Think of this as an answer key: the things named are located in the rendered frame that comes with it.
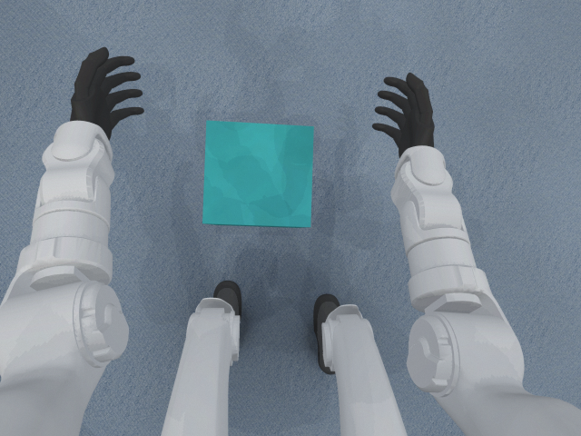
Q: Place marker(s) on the robot left forearm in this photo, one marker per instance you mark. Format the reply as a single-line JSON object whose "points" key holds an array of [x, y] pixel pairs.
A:
{"points": [[69, 241]]}

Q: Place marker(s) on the robot left hand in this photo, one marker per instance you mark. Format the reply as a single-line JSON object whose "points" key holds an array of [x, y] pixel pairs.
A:
{"points": [[92, 102]]}

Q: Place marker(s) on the right robot shin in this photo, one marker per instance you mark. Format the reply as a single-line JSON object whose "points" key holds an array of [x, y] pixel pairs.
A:
{"points": [[348, 309]]}

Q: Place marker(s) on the robot right forearm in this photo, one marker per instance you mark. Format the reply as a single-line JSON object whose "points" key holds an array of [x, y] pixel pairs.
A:
{"points": [[444, 275]]}

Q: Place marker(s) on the left robot foot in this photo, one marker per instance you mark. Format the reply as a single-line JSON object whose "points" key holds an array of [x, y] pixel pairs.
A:
{"points": [[230, 292]]}

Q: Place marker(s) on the carton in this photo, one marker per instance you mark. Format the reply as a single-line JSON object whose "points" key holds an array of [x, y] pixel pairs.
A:
{"points": [[258, 174]]}

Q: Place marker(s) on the robot right upper arm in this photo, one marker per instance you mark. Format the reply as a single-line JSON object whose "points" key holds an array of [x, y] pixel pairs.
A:
{"points": [[473, 366]]}

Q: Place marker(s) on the robot right hand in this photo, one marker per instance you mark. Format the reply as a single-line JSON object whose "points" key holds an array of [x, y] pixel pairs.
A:
{"points": [[416, 124]]}

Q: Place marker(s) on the robot left upper arm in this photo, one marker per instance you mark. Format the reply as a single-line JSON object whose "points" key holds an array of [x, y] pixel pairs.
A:
{"points": [[54, 347]]}

